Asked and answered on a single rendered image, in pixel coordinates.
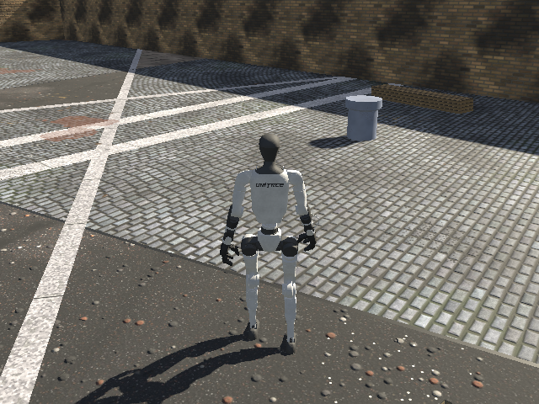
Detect robot right hand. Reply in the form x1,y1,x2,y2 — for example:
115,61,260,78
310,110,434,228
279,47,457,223
297,232,317,251

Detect right robot foot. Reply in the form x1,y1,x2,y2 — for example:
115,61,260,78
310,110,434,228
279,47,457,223
284,332,296,354

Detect robot left forearm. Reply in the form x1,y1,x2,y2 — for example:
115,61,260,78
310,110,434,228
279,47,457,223
222,205,239,245

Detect robot right forearm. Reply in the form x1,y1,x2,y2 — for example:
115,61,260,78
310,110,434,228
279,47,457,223
300,203,315,236

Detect robot left hand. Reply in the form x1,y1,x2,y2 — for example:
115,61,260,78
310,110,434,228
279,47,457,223
220,243,239,266

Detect robot left shin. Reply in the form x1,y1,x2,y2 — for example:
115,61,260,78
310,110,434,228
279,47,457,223
246,274,258,328

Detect left robot upper arm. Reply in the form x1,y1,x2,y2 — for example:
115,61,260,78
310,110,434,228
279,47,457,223
231,170,252,218

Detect right robot upper arm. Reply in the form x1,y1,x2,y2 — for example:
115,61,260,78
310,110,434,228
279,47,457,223
287,170,308,215

